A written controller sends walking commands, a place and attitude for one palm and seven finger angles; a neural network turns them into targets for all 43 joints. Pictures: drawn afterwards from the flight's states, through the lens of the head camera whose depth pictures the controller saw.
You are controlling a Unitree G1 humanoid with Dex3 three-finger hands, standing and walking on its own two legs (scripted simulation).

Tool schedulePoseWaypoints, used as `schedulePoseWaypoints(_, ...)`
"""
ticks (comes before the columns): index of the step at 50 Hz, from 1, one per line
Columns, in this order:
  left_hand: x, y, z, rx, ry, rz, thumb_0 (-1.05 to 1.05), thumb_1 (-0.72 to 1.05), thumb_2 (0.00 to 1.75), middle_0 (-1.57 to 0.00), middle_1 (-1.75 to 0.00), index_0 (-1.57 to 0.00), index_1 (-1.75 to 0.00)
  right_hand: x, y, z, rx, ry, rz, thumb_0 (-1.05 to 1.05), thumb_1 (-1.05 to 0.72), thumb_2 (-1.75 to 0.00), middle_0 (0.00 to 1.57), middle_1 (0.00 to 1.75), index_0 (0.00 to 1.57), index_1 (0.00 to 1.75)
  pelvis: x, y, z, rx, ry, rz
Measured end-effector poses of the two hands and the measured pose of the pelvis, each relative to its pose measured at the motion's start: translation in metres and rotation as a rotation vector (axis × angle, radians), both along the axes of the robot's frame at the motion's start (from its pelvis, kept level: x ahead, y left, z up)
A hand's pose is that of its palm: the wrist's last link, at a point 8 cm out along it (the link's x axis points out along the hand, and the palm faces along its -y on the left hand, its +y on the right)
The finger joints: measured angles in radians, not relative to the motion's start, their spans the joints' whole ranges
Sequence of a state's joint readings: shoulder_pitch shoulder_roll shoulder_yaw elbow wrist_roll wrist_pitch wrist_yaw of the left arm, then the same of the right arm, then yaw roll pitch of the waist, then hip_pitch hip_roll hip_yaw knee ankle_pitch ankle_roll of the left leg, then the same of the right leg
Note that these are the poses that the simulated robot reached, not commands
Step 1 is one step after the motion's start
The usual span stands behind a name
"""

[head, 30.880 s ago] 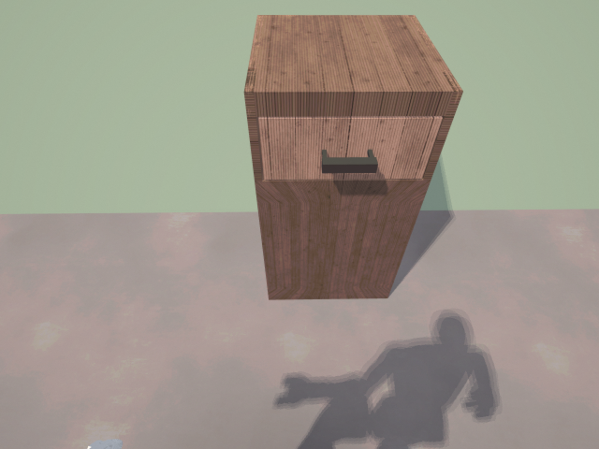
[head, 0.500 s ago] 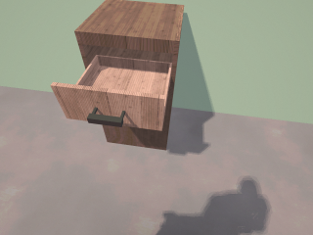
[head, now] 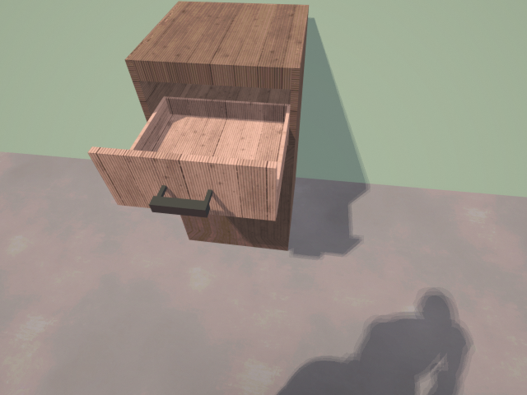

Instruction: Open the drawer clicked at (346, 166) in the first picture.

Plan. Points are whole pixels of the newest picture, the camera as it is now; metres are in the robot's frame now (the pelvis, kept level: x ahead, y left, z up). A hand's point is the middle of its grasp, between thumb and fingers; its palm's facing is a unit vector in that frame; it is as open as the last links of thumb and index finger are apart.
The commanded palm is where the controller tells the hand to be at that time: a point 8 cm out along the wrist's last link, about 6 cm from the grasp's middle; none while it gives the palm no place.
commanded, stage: let the arm hang, fingers relaxed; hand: left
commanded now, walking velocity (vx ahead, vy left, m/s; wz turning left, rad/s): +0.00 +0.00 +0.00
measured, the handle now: (183, 199) +0.52 +0.21 -0.07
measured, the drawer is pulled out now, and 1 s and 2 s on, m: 0.30 0.30 0.30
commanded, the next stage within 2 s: look to check the result in 0.32 s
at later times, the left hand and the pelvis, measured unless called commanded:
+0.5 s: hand out of the picture -0.01 +0.15 -0.17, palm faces +0.04 -0.98 -0.18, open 7.4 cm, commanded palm none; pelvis +0.01 +0.00 +0.00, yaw +0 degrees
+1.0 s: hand out of the picture +0.00 +0.15 -0.17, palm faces +0.02 -0.98 -0.19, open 7.3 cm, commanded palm none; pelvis +0.01 +0.00 +0.00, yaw +0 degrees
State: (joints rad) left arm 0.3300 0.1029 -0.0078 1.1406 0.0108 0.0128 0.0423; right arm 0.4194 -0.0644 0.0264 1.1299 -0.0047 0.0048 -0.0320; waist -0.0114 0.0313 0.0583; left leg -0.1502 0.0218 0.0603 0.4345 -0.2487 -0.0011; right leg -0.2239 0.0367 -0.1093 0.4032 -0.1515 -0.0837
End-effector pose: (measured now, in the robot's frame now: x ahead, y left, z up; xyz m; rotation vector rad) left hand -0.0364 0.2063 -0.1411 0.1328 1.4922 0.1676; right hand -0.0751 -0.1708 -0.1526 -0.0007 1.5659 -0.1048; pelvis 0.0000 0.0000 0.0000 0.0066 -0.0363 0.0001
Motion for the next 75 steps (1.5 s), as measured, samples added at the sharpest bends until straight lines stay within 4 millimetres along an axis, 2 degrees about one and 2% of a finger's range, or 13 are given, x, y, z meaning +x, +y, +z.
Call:
schedulePoseWaypoints(4,0.016,-0.008,-0.003,-0.013,-0.045,-0.013,0.01,0.91,0.90,-0.20,-0.29,-0.20,-0.30,0.008,0.005,-0.001,0.008,-0.028,-0.009,0.00,-0.91,-0.90,0.20,0.30,0.20,0.30,0.000,-0.001,0.000,0.000,-0.001,-0.001)
schedulePoseWaypoints(9,0.019,-0.005,-0.004,-0.009,-0.052,-0.009,0.03,0.93,0.90,-0.20,-0.29,-0.20,-0.30,0.017,0.002,-0.001,-0.003,-0.054,-0.015,0.00,-0.91,-0.90,0.20,0.30,0.20,0.30,0.002,-0.001,0.000,-0.002,-0.001,-0.002)
schedulePoseWaypoints(25,0.020,-0.004,-0.002,-0.013,-0.039,-0.001,0.01,0.91,0.90,-0.20,-0.29,-0.20,-0.30,0.024,-0.016,0.002,-0.051,-0.047,0.005,0.00,-0.91,-0.90,0.19,0.29,0.20,0.30,0.008,0.000,0.001,0.000,0.001,-0.001)
schedulePoseWaypoints(46,0.029,-0.003,0.001,-0.001,-0.033,-0.015,0.01,0.91,0.90,-0.20,-0.29,-0.20,-0.30,0.032,-0.011,0.000,-0.029,-0.042,0.002,0.00,-0.91,-0.90,0.19,0.30,0.20,0.30,0.013,-0.002,0.002,0.002,0.004,-0.005)
schedulePoseWaypoints(75,0.034,-0.010,0.001,0.002,-0.032,-0.013,0.01,0.91,0.90,-0.20,-0.29,-0.20,-0.30,0.039,-0.024,0.001,-0.041,-0.039,0.011,0.00,-0.91,-0.90,0.19,0.30,0.20,0.30,0.018,-0.009,0.002,-0.001,0.006,-0.003)
